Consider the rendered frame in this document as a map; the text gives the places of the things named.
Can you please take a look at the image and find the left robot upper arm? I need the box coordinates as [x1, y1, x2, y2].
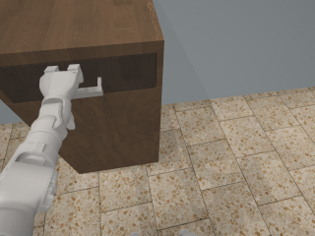
[0, 161, 59, 236]

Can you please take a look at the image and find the cabinet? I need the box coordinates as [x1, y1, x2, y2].
[0, 0, 164, 174]

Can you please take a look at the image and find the drawer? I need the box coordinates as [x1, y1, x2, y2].
[0, 53, 156, 103]

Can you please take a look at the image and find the handle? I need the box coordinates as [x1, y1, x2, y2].
[72, 77, 103, 99]

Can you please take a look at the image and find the left robot hand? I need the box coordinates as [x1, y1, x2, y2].
[39, 64, 84, 130]

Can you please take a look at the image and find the left robot forearm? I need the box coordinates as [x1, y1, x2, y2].
[0, 94, 72, 186]

